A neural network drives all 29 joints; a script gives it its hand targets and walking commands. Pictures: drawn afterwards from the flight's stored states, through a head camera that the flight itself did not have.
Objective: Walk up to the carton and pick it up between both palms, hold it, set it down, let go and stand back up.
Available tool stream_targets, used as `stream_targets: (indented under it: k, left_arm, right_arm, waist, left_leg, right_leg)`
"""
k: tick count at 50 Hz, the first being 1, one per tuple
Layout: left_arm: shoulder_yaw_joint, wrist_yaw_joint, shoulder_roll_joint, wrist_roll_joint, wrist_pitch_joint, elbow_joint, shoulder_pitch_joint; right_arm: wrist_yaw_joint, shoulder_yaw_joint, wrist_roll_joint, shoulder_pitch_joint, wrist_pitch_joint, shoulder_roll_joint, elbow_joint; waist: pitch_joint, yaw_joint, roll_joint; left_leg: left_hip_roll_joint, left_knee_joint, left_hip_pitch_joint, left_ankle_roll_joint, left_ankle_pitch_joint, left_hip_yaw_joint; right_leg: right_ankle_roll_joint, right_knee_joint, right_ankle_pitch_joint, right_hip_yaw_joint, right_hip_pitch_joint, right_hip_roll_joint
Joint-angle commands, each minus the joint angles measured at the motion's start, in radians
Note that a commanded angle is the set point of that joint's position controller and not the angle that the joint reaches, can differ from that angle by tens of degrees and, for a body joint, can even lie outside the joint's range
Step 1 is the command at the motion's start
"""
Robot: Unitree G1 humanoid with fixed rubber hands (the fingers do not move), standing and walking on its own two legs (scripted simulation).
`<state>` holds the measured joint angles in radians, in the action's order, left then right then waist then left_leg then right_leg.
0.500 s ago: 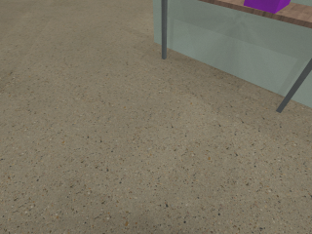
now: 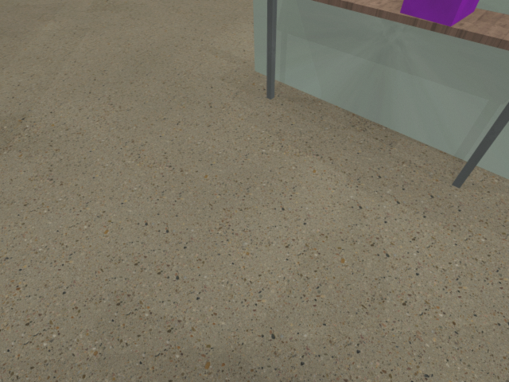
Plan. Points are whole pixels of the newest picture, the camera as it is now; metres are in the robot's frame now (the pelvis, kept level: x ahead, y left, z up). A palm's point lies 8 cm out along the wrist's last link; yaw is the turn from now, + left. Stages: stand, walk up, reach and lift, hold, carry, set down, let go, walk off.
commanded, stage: stand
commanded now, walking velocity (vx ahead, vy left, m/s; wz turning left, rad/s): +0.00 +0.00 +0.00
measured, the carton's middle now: out of the picture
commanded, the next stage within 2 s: none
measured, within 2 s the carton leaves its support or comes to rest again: neither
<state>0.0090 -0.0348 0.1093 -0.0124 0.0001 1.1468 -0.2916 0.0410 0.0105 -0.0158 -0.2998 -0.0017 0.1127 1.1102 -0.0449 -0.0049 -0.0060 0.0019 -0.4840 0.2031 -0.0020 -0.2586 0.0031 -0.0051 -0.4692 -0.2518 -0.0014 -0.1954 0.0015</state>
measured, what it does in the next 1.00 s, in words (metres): stands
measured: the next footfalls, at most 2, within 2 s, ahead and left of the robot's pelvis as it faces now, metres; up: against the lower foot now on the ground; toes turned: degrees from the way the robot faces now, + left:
none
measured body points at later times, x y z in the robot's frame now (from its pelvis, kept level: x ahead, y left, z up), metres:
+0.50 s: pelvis +0.00 +0.00 +0.00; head +0.01 +0.00 +0.45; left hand -0.02 +0.20 -0.16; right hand -0.01 -0.20 -0.16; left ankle +0.00 +0.12 -0.74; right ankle +0.00 -0.12 -0.74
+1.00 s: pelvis +0.00 +0.00 +0.00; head +0.01 +0.00 +0.45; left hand -0.03 +0.20 -0.16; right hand -0.03 -0.20 -0.16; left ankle +0.00 +0.12 -0.74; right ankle +0.00 -0.12 -0.74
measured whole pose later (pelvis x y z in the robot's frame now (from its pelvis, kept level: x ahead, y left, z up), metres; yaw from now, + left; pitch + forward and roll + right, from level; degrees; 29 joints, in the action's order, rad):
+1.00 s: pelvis +0.00 +0.00 +0.00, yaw +0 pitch -2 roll +0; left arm 0.00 -0.04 0.10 -0.01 -0.01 1.17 -0.31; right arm 0.04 0.00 -0.01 -0.31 -0.01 0.10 1.17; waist -0.04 0.00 0.00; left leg 0.00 -0.45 0.17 0.00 -0.25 0.00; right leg -0.01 -0.45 -0.25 0.00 -0.17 0.01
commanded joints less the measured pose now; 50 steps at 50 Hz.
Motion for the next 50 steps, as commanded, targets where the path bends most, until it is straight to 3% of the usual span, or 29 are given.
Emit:
stream_targets:
  k: [1, 2, 6, 7, 8, 9, 11, 12, 13, 17, 18, 19, 25, 50]
  left_arm:
    - [0.013, -0.003, 0.075, 0.000, -0.010, -0.010, -0.070]
    - [0.011, -0.005, 0.069, -0.002, -0.008, -0.007, -0.084]
    - [0.013, -0.007, 0.078, 0.001, -0.008, 0.003, -0.098]
    - [0.013, -0.007, 0.090, -0.003, -0.011, 0.005, -0.103]
    - [0.008, -0.010, 0.058, 0.001, -0.009, 0.007, -0.080]
    - [0.002, -0.008, 0.060, 0.003, -0.006, 0.017, -0.094]
    - [0.009, -0.007, 0.085, 0.000, -0.004, 0.008, -0.082]
    - [0.001, -0.010, 0.058, 0.002, -0.006, 0.012, -0.077]
    - [0.004, -0.004, 0.057, 0.005, -0.004, 0.006, -0.085]
    - [0.005, -0.008, 0.066, 0.001, -0.006, 0.015, -0.093]
    - [0.009, -0.009, 0.075, 0.002, -0.009, 0.003, -0.086]
    - [0.003, -0.010, 0.064, 0.000, -0.009, 0.017, -0.095]
    - [0.003, -0.012, 0.061, 0.001, -0.007, 0.019, -0.093]
    - [0.001, -0.011, 0.057, 0.001, -0.011, 0.020, -0.103]
  right_arm:
    - [0.007, 0.013, 0.001, -0.082, -0.007, 0.083, -0.008]
    - [0.006, 0.006, -0.003, -0.076, -0.009, 0.060, -0.001]
    - [0.003, 0.006, -0.002, -0.090, -0.014, 0.062, 0.005]
    - [0.005, 0.006, 0.004, -0.101, -0.011, 0.064, 0.005]
    - [0.008, 0.004, 0.004, -0.107, -0.011, 0.059, 0.010]
    - [0.003, 0.008, -0.003, -0.084, -0.007, 0.070, 0.011]
    - [0.007, 0.009, -0.004, -0.074, -0.004, 0.081, 0.004]
    - [0.004, 0.003, 0.001, -0.094, -0.006, 0.050, 0.000]
    - [0.007, -0.002, 0.002, -0.085, -0.005, 0.039, 0.013]
    - [0.002, 0.003, 0.002, -0.086, -0.009, 0.059, 0.009]
    - [0.003, 0.002, -0.002, -0.092, -0.009, 0.056, 0.014]
    - [0.004, 0.004, 0.006, -0.091, -0.012, 0.064, 0.018]
    - [0.004, 0.004, 0.003, -0.090, -0.011, 0.054, 0.032]
    - [0.004, 0.004, 0.004, -0.098, -0.010, 0.053, 0.050]
  waist:
    - [-0.046, 0.006, 0.027]
    - [-0.050, -0.004, -0.013]
    - [-0.020, -0.002, -0.025]
    - [-0.026, -0.003, -0.001]
    - [-0.048, 0.011, -0.021]
    - [-0.066, 0.002, 0.017]
    - [-0.070, 0.001, -0.019]
    - [-0.029, 0.009, 0.017]
    - [-0.052, -0.008, -0.013]
    - [-0.045, -0.002, 0.016]
    - [-0.053, -0.001, -0.014]
    - [-0.024, 0.005, 0.027]
    - [-0.055, 0.004, -0.001]
    - [-0.057, 0.006, 0.005]
  left_leg:
    - [0.063, 0.109, 0.048, -0.026, 0.065, 0.074]
    - [0.061, 0.113, 0.060, -0.027, 0.053, 0.075]
    - [0.064, 0.101, 0.012, -0.025, 0.096, 0.067]
    - [0.059, 0.102, 0.015, -0.021, 0.104, 0.066]
    - [0.065, 0.097, 0.020, -0.021, 0.097, 0.067]
    - [0.062, 0.097, 0.012, -0.022, 0.093, 0.065]
    - [0.066, 0.112, 0.034, -0.027, 0.058, 0.070]
    - [0.068, 0.106, 0.020, -0.029, 0.078, 0.074]
    - [0.068, 0.113, 0.041, -0.025, 0.056, 0.073]
    - [0.069, 0.110, 0.029, -0.027, 0.087, 0.073]
    - [0.068, 0.116, 0.045, -0.024, 0.095, 0.070]
    - [0.071, 0.113, 0.012, -0.033, 0.113, 0.071]
    - [0.069, 0.125, 0.018, -0.032, 0.103, 0.071]
    - [0.070, 0.129, 0.009, -0.029, 0.095, 0.069]
  right_leg:
    - [0.028, 0.092, 0.071, 0.071, -0.019, 0.063]
    - [0.023, 0.084, 0.094, 0.061, -0.009, 0.061]
    - [0.018, 0.079, 0.096, 0.063, -0.009, 0.063]
    - [0.022, 0.081, 0.100, 0.068, -0.011, 0.067]
    - [0.024, 0.090, 0.093, 0.075, -0.034, 0.068]
    - [0.020, 0.092, 0.082, 0.069, -0.059, 0.061]
    - [0.014, 0.095, 0.070, 0.066, -0.039, 0.059]
    - [0.020, 0.092, 0.085, 0.068, -0.026, 0.069]
    - [0.017, 0.093, 0.079, 0.062, -0.030, 0.062]
    - [0.022, 0.082, 0.106, 0.065, -0.029, 0.066]
    - [0.018, 0.082, 0.116, 0.068, -0.019, 0.070]
    - [0.028, 0.087, 0.124, 0.069, -0.013, 0.070]
    - [0.029, 0.094, 0.107, 0.069, -0.018, 0.071]
    - [0.031, 0.111, 0.095, 0.071, -0.018, 0.072]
